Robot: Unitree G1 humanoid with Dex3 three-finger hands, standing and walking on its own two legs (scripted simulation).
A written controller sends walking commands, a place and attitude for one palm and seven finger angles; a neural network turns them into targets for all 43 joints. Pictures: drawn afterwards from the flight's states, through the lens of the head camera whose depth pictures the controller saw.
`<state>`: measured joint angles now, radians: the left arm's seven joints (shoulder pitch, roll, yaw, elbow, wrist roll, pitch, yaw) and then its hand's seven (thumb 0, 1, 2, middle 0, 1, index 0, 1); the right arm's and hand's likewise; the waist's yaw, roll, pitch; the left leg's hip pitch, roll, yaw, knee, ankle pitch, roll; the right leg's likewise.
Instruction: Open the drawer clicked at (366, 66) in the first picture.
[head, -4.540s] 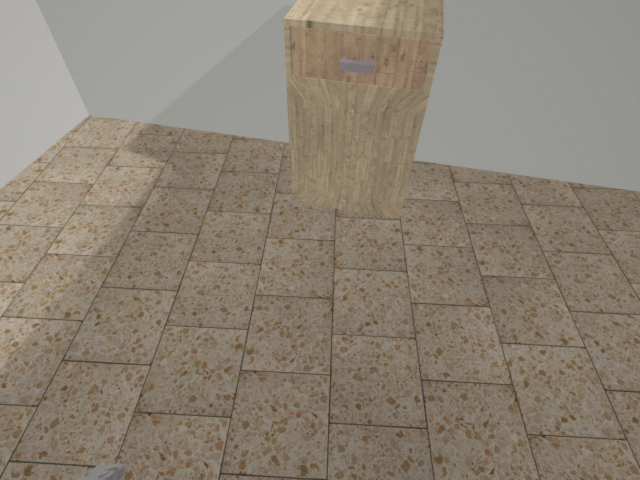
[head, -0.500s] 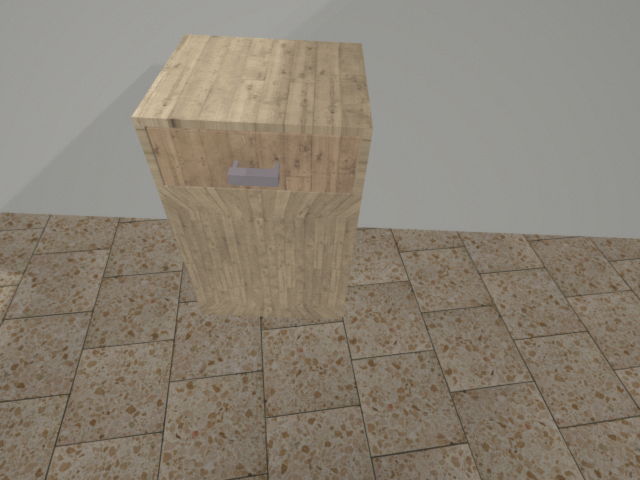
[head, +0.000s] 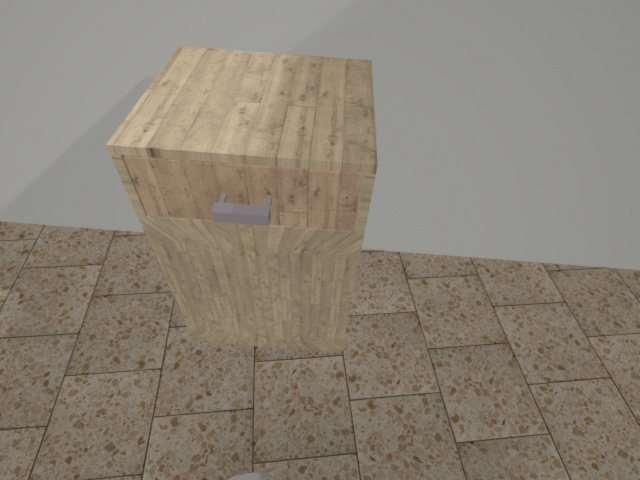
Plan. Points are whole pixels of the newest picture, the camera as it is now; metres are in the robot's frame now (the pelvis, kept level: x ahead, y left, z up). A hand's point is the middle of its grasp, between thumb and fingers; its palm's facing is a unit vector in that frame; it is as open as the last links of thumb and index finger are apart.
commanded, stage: come to a stop and stand still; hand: left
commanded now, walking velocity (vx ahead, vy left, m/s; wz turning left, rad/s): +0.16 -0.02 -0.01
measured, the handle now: (244, 206) +0.61 +0.20 -0.08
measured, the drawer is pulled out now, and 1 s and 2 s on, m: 0.00 0.00 0.00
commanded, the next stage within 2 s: look again from close up in 1.44 s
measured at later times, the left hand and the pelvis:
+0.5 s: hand (214, 478) +0.15 +0.16 -0.17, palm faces +0.00 -0.95 -0.30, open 7.4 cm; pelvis +0.07 -0.04 -0.01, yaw -2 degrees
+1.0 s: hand out of the picture +0.04 +0.17 -0.16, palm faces +0.08 -0.96 -0.25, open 7.4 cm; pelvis +0.03 -0.03 +0.00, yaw -1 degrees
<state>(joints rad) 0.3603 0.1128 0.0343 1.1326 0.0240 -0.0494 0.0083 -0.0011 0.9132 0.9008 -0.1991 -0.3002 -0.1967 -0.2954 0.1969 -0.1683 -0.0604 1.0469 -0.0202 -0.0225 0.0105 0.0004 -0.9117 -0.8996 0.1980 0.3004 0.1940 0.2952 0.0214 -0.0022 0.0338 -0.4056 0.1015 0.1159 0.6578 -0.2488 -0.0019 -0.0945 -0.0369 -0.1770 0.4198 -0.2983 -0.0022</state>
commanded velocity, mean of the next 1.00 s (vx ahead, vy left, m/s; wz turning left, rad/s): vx -0.06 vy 0.05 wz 0.00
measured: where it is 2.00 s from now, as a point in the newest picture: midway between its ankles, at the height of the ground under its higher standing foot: outside the picture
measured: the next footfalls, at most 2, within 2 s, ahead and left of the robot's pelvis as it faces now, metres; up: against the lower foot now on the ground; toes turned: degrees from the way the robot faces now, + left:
left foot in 0.04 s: +0.13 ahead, +0.12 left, +0.00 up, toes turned +9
right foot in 0.46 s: +0.08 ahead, -0.10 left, +0.00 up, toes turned -5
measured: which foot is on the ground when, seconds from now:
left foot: up 0.00-0.02, down 0.04-0.46, up 0.48-1.00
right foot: down 0.00-0.06, up 0.08-0.44, down 0.46-1.00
